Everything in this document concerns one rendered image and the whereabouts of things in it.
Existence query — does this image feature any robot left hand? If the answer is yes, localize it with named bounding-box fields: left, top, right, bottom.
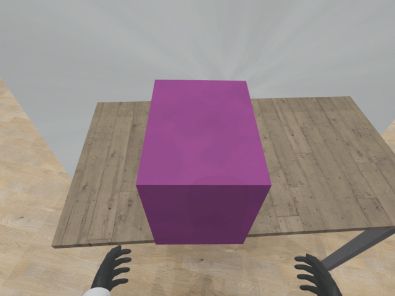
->
left=91, top=245, right=131, bottom=292

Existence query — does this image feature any carton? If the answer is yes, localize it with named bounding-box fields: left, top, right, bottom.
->
left=136, top=80, right=272, bottom=245

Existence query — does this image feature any robot right hand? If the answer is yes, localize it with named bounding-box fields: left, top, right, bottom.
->
left=294, top=253, right=342, bottom=296

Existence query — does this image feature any table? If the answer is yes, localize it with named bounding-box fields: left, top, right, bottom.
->
left=51, top=96, right=395, bottom=271

